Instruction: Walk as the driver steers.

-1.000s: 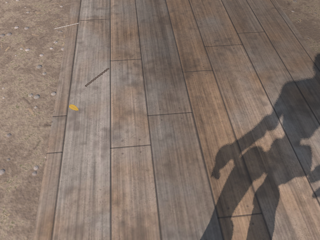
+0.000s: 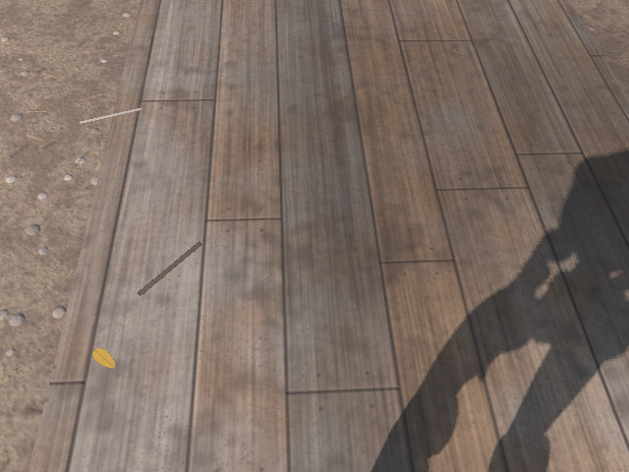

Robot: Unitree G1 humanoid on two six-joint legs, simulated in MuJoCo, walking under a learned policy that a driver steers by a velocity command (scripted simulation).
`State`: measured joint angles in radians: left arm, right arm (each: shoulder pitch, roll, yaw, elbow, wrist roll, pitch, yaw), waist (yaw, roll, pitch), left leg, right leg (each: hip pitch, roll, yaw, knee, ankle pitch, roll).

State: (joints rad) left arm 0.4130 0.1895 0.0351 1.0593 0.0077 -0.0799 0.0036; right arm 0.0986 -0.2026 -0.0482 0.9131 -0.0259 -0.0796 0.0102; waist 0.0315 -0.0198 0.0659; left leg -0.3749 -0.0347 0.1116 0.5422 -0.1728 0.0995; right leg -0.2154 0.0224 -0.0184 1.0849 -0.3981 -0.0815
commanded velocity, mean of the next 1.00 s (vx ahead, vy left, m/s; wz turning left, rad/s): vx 0.43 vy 0.00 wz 0.00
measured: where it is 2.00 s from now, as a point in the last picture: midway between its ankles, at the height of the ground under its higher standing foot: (351, 426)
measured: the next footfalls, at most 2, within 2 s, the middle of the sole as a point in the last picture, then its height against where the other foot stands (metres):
right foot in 0.48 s outside the picture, level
left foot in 0.98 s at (305, 390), level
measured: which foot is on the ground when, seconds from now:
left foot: down 0.00-0.50, up 0.52-0.96, down 0.98-1.00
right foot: up 0.00-0.46, down 0.48-0.98, up 1.00-1.00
